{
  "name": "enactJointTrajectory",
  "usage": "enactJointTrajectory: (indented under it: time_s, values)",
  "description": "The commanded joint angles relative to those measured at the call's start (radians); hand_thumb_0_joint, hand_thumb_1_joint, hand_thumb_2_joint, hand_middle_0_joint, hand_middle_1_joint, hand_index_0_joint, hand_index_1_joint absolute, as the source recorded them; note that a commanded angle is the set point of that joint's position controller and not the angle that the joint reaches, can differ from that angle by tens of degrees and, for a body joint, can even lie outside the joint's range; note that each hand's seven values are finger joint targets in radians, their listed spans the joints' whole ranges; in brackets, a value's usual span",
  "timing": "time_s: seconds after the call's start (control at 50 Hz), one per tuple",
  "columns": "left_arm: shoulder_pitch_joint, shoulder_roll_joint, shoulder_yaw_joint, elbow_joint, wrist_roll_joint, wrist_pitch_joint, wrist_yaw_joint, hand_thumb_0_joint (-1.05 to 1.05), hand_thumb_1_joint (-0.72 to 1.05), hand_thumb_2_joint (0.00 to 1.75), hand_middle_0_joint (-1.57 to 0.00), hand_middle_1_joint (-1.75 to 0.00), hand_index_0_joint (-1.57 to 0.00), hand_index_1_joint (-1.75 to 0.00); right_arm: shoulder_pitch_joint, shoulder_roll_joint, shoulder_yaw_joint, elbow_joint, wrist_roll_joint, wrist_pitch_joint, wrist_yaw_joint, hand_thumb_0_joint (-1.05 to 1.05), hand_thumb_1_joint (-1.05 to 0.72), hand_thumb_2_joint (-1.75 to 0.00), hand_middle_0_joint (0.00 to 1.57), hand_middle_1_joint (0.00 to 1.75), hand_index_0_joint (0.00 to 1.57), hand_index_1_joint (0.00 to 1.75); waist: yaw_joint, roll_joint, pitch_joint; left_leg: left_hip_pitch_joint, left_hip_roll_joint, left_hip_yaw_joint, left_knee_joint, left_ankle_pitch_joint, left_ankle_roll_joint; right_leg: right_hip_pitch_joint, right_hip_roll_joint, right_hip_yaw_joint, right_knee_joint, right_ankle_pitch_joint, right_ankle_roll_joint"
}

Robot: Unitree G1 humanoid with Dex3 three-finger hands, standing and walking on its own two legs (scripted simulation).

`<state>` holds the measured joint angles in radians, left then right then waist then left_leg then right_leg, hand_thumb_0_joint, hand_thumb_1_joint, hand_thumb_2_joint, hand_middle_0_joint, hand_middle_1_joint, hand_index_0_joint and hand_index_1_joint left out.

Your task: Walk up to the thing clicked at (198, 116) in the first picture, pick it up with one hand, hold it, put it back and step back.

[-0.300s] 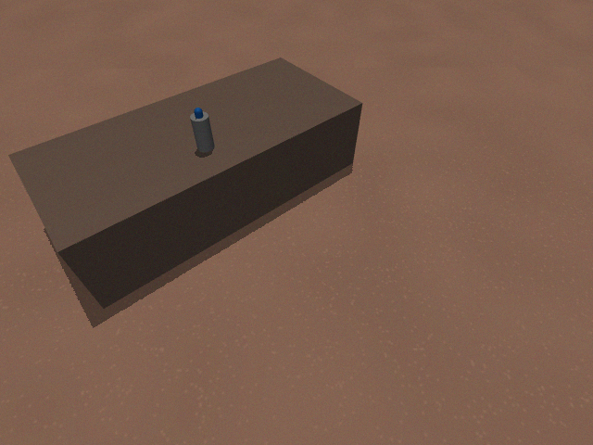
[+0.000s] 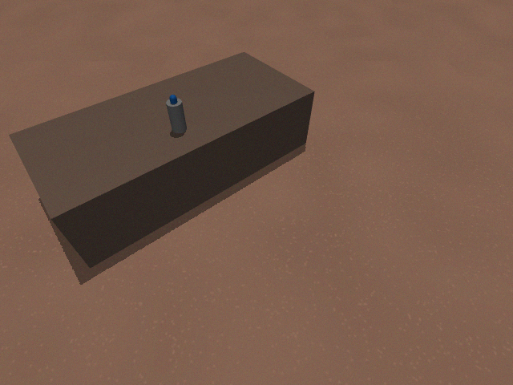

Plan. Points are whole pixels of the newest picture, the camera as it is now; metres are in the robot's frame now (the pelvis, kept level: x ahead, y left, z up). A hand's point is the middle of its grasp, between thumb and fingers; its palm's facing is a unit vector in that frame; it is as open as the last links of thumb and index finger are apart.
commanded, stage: stand
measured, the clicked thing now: (176, 112) +1.24 +0.38 -0.33
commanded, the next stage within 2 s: walk up in 0.82 s
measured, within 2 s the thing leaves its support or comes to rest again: neither
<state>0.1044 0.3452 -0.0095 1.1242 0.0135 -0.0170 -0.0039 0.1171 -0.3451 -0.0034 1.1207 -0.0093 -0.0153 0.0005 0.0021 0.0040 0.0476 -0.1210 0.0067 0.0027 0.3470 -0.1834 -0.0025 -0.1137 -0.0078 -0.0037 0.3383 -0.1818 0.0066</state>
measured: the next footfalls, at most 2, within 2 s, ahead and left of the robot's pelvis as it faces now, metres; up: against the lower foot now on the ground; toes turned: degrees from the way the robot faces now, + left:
left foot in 1.16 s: +0.16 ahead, +0.27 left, +0.00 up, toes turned +16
right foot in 1.54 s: +0.36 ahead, +0.09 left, +0.00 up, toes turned +10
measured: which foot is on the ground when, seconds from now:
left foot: down 0.00-0.86, up 0.88-1.00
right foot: down 0.00-1.00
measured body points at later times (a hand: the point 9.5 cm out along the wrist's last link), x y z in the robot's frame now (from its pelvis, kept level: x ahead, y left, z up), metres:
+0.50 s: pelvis +0.00 +0.00 +0.00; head +0.01 +0.00 +0.45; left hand +0.07 +0.30 -0.13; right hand +0.08 -0.30 -0.13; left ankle +0.01 +0.12 -0.75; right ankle +0.00 -0.12 -0.75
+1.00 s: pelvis +0.02 +0.03 -0.01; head +0.03 +0.03 +0.44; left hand +0.05 +0.36 -0.12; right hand +0.12 -0.29 -0.13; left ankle +0.04 +0.17 -0.71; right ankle +0.00 -0.12 -0.75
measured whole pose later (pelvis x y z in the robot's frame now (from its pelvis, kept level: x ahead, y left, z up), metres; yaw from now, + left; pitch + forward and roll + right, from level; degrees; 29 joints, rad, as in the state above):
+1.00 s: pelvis +0.02 +0.03 -0.01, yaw +6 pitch -2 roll -2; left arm 0.22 0.38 0.07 1.01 0.04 -0.07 0.00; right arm 0.22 -0.43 -0.09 0.99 -0.06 0.05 0.10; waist 0.01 0.05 0.04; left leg -0.44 0.07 -0.03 0.87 -0.37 0.00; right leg -0.08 -0.05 -0.10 0.37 -0.26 0.00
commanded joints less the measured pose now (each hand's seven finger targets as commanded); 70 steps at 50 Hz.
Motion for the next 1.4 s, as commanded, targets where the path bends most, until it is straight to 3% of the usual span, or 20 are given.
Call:
enactJointTrajectory:
  time_s: [0.0,0.2,0.48,0.78,0.8,0.82,0.84,0.86,0.9,1.0,1.06,1.1,1.12,1.14,1.16,1.18,1.22,1.26,1.3,1.38]
  values:
    - [-0.038,0.207,0.046,-0.065,-0.005,-0.017,0.012,0.0,0.9,0.9,-0.2,-0.3,-0.2,-0.3,-0.041,-0.207,-0.034,-0.06,0.0,-0.022,-0.008,0.0,-0.9,-0.9,0.2,0.3,0.2,0.3,0.001,-0.005,-0.062,0.014,0.121,-0.101,-0.065,0.111,0.03,0.0,-0.116,0.095,-0.056,0.105,-0.034]
    - [-0.031,0.206,0.046,-0.062,-0.002,-0.015,0.011,0.0,0.9,0.9,-0.2,-0.3,-0.2,-0.3,-0.037,-0.209,-0.036,-0.06,0.0,-0.017,-0.008,0.0,-0.9,-0.9,0.2,0.3,0.2,0.3,-0.004,-0.004,-0.042,-0.007,0.115,-0.102,-0.074,0.048,0.032,-0.009,-0.118,0.096,-0.074,0.059,-0.032]
    - [-0.022,0.21,0.048,-0.062,-0.004,-0.015,0.014,0.0,0.9,0.9,-0.2,-0.3,-0.2,-0.3,-0.045,-0.213,-0.033,-0.065,0.003,-0.019,-0.009,0.0,-0.9,-0.9,0.2,0.3,0.2,0.3,0.0,0.005,-0.071,0.021,0.121,-0.109,-0.057,0.155,0.035,0.017,-0.121,0.085,-0.053,0.134,-0.029]
    - [-0.018,0.209,0.048,-0.063,-0.001,-0.015,0.012,0.0,0.9,0.9,-0.2,-0.3,-0.2,-0.3,-0.042,-0.216,-0.031,-0.063,0.002,-0.017,-0.01,0.0,-0.9,-0.9,0.2,0.3,0.2,0.3,-0.001,-0.01,-0.061,0.013,0.119,-0.11,-0.062,0.123,0.034,0.009,-0.124,0.087,-0.069,0.109,-0.029]
    - [0.122,0.357,0.129,-0.085,-0.002,-0.04,0.012,0.0,0.9,0.9,-0.2,-0.3,-0.2,-0.3,-0.032,-0.303,-0.1,-0.158,-0.031,0.005,0.034,0.0,-0.9,-0.9,0.2,0.3,0.2,0.3,0.063,0.027,-0.101,-0.207,0.041,-0.126,0.095,-0.264,0.084,0.2,-0.118,0.099,-0.001,-0.287,-0.076]
    - [0.202,0.398,0.153,-0.063,0.012,-0.049,0.019,0.0,0.9,0.9,-0.2,-0.3,-0.2,-0.3,-0.071,-0.269,-0.095,-0.183,-0.037,0.019,0.056,0.0,-0.9,-0.9,0.2,0.3,0.2,0.3,0.103,-0.078,-0.054,-0.443,0.003,-0.059,0.275,-0.357,0.064,0.288,-0.247,0.257,-0.101,-0.486,-0.139]
    - [0.204,0.42,0.171,-0.086,0.025,-0.058,0.026,0.0,0.9,0.9,-0.2,-0.3,-0.2,-0.3,-0.12,-0.248,-0.094,-0.227,-0.055,0.028,0.07,0.0,-0.9,-0.9,0.2,0.3,0.2,0.3,0.116,-0.127,-0.01,-0.575,0.027,-0.059,0.492,-0.309,0.049,0.25,-0.427,0.422,-0.198,-0.533,-0.218]
    - [0.15,0.41,0.172,-0.137,0.026,-0.065,0.031,0.0,0.9,0.9,-0.2,-0.3,-0.2,-0.3,-0.107,-0.253,-0.1,-0.247,-0.06,0.033,0.079,0.0,-0.9,-0.9,0.2,0.3,0.2,0.3,0.098,-0.08,0.031,-0.606,0.087,-0.111,0.574,-0.273,0.036,0.159,-0.494,0.451,-0.215,-0.525,-0.27]
    - [0.047,0.361,0.163,-0.187,0.024,-0.077,0.033,0.0,0.9,0.9,-0.2,-0.3,-0.2,-0.3,-0.005,-0.27,-0.125,-0.241,-0.052,0.034,0.098,0.0,-0.9,-0.9,0.2,0.3,0.2,0.3,0.017,-0.043,0.041,-0.584,0.14,-0.146,0.603,-0.207,0.006,0.126,-0.429,0.315,-0.201,-0.392,-0.247]
    - [0.04,0.375,0.167,-0.243,0.033,-0.089,0.018,0.0,0.9,0.9,-0.2,-0.3,-0.2,-0.3,0.01,-0.244,-0.147,-0.283,-0.043,0.034,0.134,0.0,-0.9,-0.9,0.2,0.3,0.2,0.3,0.016,-0.16,0.072,-0.381,0.157,-0.056,0.426,-0.137,-0.02,-0.05,-0.323,0.038,-0.152,-0.269,-0.197]
    - [0.042,0.376,0.163,-0.253,0.032,-0.083,0.007,0.0,0.9,0.9,-0.2,-0.3,-0.2,-0.3,0.06,-0.242,-0.157,-0.274,-0.032,0.022,0.136,0.0,-0.9,-0.9,0.2,0.3,0.2,0.3,-0.005,-0.153,0.035,-0.202,0.1,0.06,0.33,-0.049,-0.003,-0.131,-0.264,-0.066,-0.054,-0.241,-0.157]
    - [0.035,0.366,0.154,-0.258,0.031,-0.073,0.006,0.0,0.9,0.9,-0.2,-0.3,-0.2,-0.3,0.162,-0.261,-0.172,-0.243,-0.029,0.018,0.125,0.0,-0.9,-0.9,0.2,0.3,0.2,0.3,-0.063,-0.089,0.0,-0.036,0.046,0.141,0.308,-0.033,0.004,-0.227,-0.248,-0.117,0.093,-0.266,-0.135]
    - [0.063,0.331,0.139,-0.259,0.037,-0.066,0.005,0.0,0.9,0.9,-0.2,-0.3,-0.2,-0.3,0.252,-0.295,-0.187,-0.217,-0.03,0.014,0.113,0.0,-0.9,-0.9,0.2,0.3,0.2,0.3,-0.11,0.017,-0.05,0.088,0.014,0.123,0.305,-0.126,0.022,-0.284,-0.218,-0.143,0.311,-0.195,-0.122]
    - [0.11,0.264,0.118,-0.27,0.025,-0.06,-0.001,0.0,0.9,0.9,-0.2,-0.3,-0.2,-0.3,0.376,-0.366,-0.208,-0.195,-0.034,0.005,0.095,0.0,-0.9,-0.9,0.2,0.3,0.2,0.3,-0.167,0.252,-0.078,0.179,0.07,-0.082,0.113,-0.372,0.097,-0.377,-0.123,-0.194,0.707,-0.13,-0.083]
    - [0.084,0.223,0.103,-0.315,-0.013,-0.067,-0.002,0.0,0.9,0.9,-0.2,-0.3,-0.2,-0.3,0.377,-0.466,-0.208,-0.227,-0.02,-0.007,0.088,0.0,-0.9,-0.9,0.2,0.3,0.2,0.3,-0.16,0.464,-0.051,0.17,0.303,-0.676,-0.177,-0.47,0.229,-0.606,0.041,-0.135,0.882,-0.441,-0.041]
    - [0.033,0.305,0.106,-0.31,0.002,-0.067,0.006,0.0,0.9,0.9,-0.2,-0.3,-0.2,-0.3,0.318,-0.51,-0.219,-0.25,0.006,-0.004,0.084,0.0,-0.9,-0.9,0.2,0.3,0.2,0.3,-0.126,0.267,-0.01,0.015,0.402,-0.807,-0.234,-0.615,0.305,-0.579,-0.053,0.015,0.926,-0.43,-0.066]
    - [0.127,0.327,0.104,-0.257,-0.021,-0.065,-0.004,0.0,0.9,0.9,-0.2,-0.3,-0.2,-0.3,0.188,-0.403,-0.178,-0.299,0.003,-0.013,0.068,0.0,-0.9,-0.9,0.2,0.3,0.2,0.3,-0.034,0.095,0.003,0.004,0.29,-0.48,-0.101,-0.439,0.245,-0.543,-0.124,0.037,0.875,-0.252,-0.064]
    - [0.181,0.334,0.113,-0.227,-0.022,-0.064,-0.012,0.0,0.9,0.9,-0.2,-0.3,-0.2,-0.3,0.18,-0.358,-0.156,-0.309,0.002,-0.025,0.058,0.0,-0.9,-0.9,0.2,0.3,0.2,0.3,-0.005,0.143,0.01,-0.132,0.227,-0.332,-0.092,-0.324,0.213,-0.413,-0.147,0.02,0.718,-0.2,-0.058]
    - [0.222,0.316,0.116,-0.222,-0.016,-0.055,-0.023,0.0,0.9,0.9,-0.2,-0.3,-0.2,-0.3,0.171,-0.335,-0.148,-0.333,-0.006,-0.032,0.062,0.0,-0.9,-0.9,0.2,0.3,0.2,0.3,-0.002,0.165,0.0,-0.118,0.196,-0.266,-0.097,-0.269,0.212,-0.373,-0.119,-0.025,0.611,-0.178,-0.034]
    - [0.154,0.299,0.123,-0.276,-0.002,-0.069,-0.032,0.0,0.9,0.9,-0.2,-0.3,-0.2,-0.3,0.207,-0.331,-0.144,-0.362,-0.009,-0.038,0.068,0.0,-0.9,-0.9,0.2,0.3,0.2,0.3,-0.025,0.137,0.067,-0.159,0.231,-0.257,-0.103,-0.24,0.26,-0.362,-0.104,-0.036,0.418,-0.127,-0.024]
